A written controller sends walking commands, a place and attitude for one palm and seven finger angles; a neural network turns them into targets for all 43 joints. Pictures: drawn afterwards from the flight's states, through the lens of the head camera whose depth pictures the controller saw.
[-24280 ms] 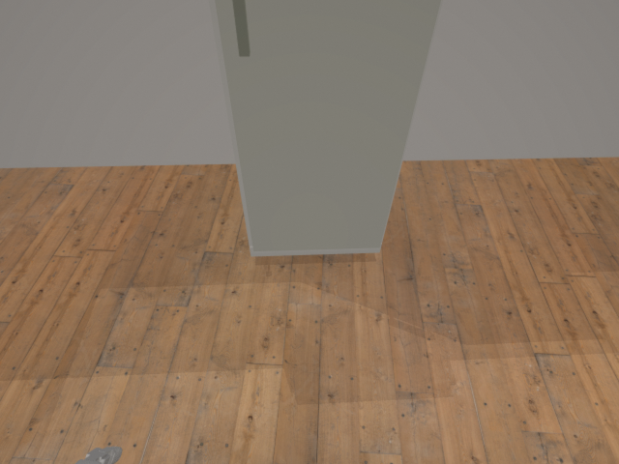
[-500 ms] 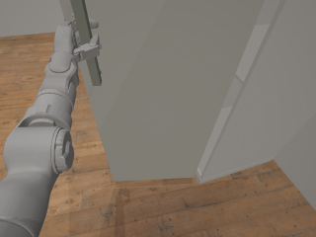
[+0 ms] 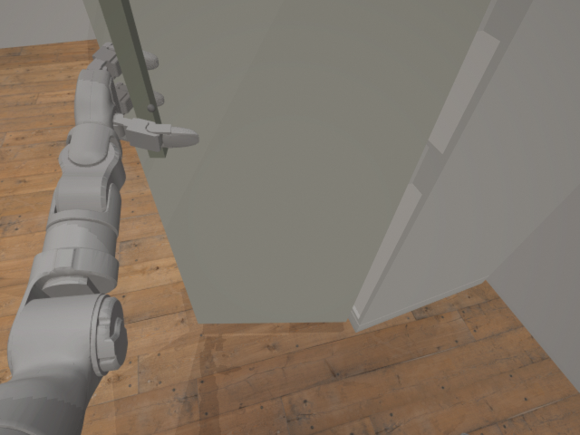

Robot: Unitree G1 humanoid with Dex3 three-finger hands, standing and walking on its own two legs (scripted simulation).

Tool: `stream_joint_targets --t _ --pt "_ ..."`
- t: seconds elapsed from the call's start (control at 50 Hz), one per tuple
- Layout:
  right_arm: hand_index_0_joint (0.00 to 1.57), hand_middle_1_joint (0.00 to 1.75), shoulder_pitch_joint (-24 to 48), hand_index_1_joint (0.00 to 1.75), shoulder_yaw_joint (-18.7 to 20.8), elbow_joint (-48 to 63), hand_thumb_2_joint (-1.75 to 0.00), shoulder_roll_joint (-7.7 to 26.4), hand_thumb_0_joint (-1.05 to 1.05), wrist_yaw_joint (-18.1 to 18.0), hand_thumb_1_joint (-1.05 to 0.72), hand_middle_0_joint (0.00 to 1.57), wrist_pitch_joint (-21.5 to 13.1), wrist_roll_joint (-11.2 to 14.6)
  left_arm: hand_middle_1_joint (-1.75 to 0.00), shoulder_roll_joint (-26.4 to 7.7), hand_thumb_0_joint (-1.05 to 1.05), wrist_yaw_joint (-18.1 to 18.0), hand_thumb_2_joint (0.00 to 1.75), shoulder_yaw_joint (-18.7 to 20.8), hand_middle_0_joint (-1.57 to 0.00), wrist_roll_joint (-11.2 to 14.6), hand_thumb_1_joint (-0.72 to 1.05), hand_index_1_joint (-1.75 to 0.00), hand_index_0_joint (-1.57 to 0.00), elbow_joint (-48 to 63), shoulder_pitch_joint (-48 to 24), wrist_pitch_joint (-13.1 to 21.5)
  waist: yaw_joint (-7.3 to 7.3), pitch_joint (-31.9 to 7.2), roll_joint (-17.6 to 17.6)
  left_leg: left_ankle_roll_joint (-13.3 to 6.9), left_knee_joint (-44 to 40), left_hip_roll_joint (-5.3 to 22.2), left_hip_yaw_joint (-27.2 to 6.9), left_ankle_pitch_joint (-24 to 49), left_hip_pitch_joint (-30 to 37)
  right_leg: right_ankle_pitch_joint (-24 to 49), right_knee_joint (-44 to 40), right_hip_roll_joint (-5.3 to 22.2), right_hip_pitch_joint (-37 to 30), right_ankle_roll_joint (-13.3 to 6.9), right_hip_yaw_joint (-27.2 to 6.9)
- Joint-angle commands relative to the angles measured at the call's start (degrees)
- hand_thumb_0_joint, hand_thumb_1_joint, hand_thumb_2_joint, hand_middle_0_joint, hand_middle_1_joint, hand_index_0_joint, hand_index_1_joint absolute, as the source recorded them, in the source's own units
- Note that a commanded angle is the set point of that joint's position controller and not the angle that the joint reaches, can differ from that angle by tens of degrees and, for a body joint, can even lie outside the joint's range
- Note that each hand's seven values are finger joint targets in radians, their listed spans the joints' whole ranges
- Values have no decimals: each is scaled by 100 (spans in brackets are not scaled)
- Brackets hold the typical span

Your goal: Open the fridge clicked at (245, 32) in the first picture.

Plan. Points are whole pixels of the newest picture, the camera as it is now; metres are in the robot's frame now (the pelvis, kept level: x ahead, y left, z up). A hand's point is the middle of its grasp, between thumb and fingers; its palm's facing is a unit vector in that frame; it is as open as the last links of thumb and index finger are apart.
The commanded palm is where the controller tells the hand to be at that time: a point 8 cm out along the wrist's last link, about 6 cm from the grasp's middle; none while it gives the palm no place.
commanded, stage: loosen the grip on the handle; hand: left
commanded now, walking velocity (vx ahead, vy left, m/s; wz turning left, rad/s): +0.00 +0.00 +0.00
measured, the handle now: (139, 65) +0.52 +0.20 +0.24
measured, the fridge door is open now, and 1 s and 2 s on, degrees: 70 69 69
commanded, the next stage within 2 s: slip the hand off the handle in 0.18 s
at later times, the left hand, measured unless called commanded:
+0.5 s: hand (112, 103) +0.48 +0.23 +0.20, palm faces +0.23 -0.97 -0.11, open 14.7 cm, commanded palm +0.44 +0.28 +0.20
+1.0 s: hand (71, 111) +0.46 +0.28 +0.20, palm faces +0.19 -0.98 -0.10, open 14.7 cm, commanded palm +0.41 +0.31 +0.20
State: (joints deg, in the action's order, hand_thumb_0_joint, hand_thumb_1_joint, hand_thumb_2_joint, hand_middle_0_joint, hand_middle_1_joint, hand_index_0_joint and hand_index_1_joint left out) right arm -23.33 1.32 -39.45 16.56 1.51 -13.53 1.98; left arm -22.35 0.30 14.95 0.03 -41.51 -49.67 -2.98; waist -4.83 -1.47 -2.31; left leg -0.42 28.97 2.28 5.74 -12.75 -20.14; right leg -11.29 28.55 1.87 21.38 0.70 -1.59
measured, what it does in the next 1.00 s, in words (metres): stands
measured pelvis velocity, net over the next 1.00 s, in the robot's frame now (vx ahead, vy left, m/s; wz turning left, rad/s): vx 0.03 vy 0.00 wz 0.04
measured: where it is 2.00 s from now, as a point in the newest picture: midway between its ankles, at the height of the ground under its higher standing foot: outside the picture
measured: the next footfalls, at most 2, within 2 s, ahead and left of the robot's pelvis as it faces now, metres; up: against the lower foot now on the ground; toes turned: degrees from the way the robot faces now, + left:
none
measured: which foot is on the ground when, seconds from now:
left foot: down 0.00-1.00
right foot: down 0.00-1.00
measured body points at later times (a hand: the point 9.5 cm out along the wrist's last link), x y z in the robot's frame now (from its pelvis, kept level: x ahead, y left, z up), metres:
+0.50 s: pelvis +0.04 -0.03 +0.00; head +0.07 -0.03 +0.45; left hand +0.46 +0.28 +0.21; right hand +0.15 -0.29 -0.11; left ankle +0.02 +0.11 -0.74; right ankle +0.04 -0.14 -0.74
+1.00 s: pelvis +0.03 +0.00 +0.00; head +0.06 +0.01 +0.45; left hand +0.45 +0.33 +0.21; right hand +0.11 -0.26 -0.11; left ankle +0.02 +0.11 -0.74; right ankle +0.04 -0.14 -0.74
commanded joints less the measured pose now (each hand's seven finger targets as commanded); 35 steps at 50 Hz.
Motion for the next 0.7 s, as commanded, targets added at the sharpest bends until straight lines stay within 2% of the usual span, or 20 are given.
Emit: stream_joint_targets --t 0.0,0.02,0.06,0.08,0.12,0.18,0.2,0.22,0.24,0.26,0.28,0.3,0.34,0.36,0.44,0.52,0.6,0.62,0.66,0.68 --pt "20 30 -13 30 191 303 -90 1008 0 -265 -90 20 -94 -48 -122 -2078 0 -231 20 926 -30 15 -55 -122 -30 -25 -3016 207 -27 -810 -235 -87 -459 -14 -301 309 208 274 -473 -251 -318 -227 305" --pt "20 30 116 30 221 441 -90 971 0 -248 -90 20 -71 -52 -120 -2066 0 -191 20 763 -29 -129 -55 -120 -29 457 -3419 383 -1 -1467 63 -90 -425 -59 -261 428 432 470 -364 -218 -563 -250 232" --pt "20 30 247 30 248 628 -90 781 0 -222 -90 20 -114 -63 -117 -1689 0 -117 20 320 -26 -242 -55 -117 -26 1567 -3908 781 66 -2698 1123 -63 -172 -116 -262 1262 1292 1109 -85 -206 -743 -324 210" --pt "20 30 188 30 264 612 -90 733 0 -225 -90 20 -136 -79 -115 -1667 0 -37 20 340 -25 -202 -55 -115 -25 1744 -3783 941 66 -2969 1163 -53 -45 -95 -304 1776 1611 1442 -20 -230 -769 -330 225" --pt "20 30 131 30 246 559 -90 721 0 -233 -90 20 -93 -52 -115 -1422 0 132 20 339 -25 44 -55 -115 -25 1473 -3206 986 80 -2897 723 -70 55 -58 -350 2298 1628 1895 0 -263 -859 -273 243" --pt "20 30 188 30 241 532 -90 753 0 -251 -90 20 33 31 -115 -1480 0 349 20 544 -25 268 -55 -115 -25 1003 -2682 716 152 -2527 286 -118 21 -135 -266 2013 1140 2234 -20 -240 -1143 -228 235" --pt "20 30 261 30 193 573 -90 751 0 -278 -90 20 66 62 -115 -1536 0 387 20 533 -25 262 -55 -115 -25 968 -2647 631 187 -2351 521 -134 1 -181 -219 2037 1040 2307 -29 -221 -1177 -249 248" --pt "20 30 271 30 184 600 -90 690 0 -262 -90 20 112 62 -115 -1338 0 419 20 398 -25 240 -55 -115 -25 1026 -2523 538 218 -2305 554 -130 -4 -181 -209 2049 1041 2364 -31 -208 -1169 -238 254" --pt "20 30 270 30 191 620 -90 693 0 -256 -90 20 146 74 -115 -1274 0 436 20 384 -25 248 -55 -115 -25 1019 -2345 470 220 -2225 311 -144 -5 -184 -231 2088 996 2460 -20 -206 -1188 -235 285" --pt "20 30 160 30 182 432 -90 784 0 -331 -90 20 247 60 -115 -1900 0 407 20 756 -25 174 -55 -115 -25 309 -2654 409 31 -1702 -30 -161 27 -172 -207 1648 669 2299 -85 -191 -930 -170 259" --pt "20 30 111 30 172 494 -90 773 0 -336 -90 20 308 40 -115 -1875 0 448 20 740 -25 171 -55 -115 -25 259 -2622 409 72 -1687 -214 -168 -23 -213 -212 1425 456 2227 -79 -171 -1009 -142 232" --pt "20 30 194 30 173 584 -90 787 0 -368 -90 20 327 42 -115 -2083 0 483 20 938 -25 204 -55 -115 -25 411 -2576 492 186 -1842 -83 -195 -3 -240 -185 1548 526 2374 -32 -160 -1146 -178 219" --pt "20 30 207 30 168 695 -90 694 0 -365 -90 20 355 36 -115 -1744 0 656 20 613 -25 218 -55 -115 -25 701 -2591 654 183 -2182 120 -202 65 -262 -157 1724 712 2601 58 -146 -1240 -175 188" --pt "20 30 170 30 187 691 -90 715 0 -376 -90 20 369 38 -115 -1965 0 714 20 818 -25 244 -55 -115 -25 632 -2449 712 233 -2230 12 -206 97 -254 -165 1720 711 2653 66 -150 -1264 -164 176" --pt "20 30 152 30 180 732 -90 759 0 -433 -90 20 453 77 -115 -2281 0 1002 20 1000 -25 374 -55 -115 -25 493 -2184 835 239 -2135 -56 -222 82 -251 -154 1470 594 2511 54 -128 -1265 -129 131" --pt "20 30 132 30 180 760 -90 783 0 -482 -90 20 502 89 -115 -2566 0 1206 20 1044 -25 448 -55 -115 -25 865 -2467 887 228 -2280 419 -226 117 -258 -202 1471 699 2328 38 -147 -1221 -147 126" --pt "20 30 105 30 180 750 -90 793 0 -541 -90 20 467 116 -115 -2455 0 1317 20 886 -25 563 -55 -115 -25 1046 -2653 972 78 -2148 642 -232 152 -246 -255 1399 894 1967 -24 -208 -916 -175 199" --pt "20 30 55 30 201 709 -90 796 0 -539 -90 20 471 89 -115 -2563 0 1318 20 958 -25 532 -55 -115 -25 1075 -2606 982 144 -2287 690 -203 141 -228 -307 1391 925 1882 -35 -214 -945 -175 194" --pt "20 30 63 30 168 679 -90 796 0 -549 -90 20 453 107 -115 -2315 0 1344 20 753 -25 564 -55 -115 -25 821 -2489 935 78 -1939 679 -190 106 -218 -346 1187 868 1585 -99 -227 -691 -180 251" --pt "20 30 0 30 186 660 -90 854 0 -555 -90 20 453 114 -115 -2630 0 1336 20 1033 -25 559 -55 -115 -25 650 -2414 909 112 -1954 609 -185 77 -224 -368 1091 804 1470 -122 -232 -685 -183 238"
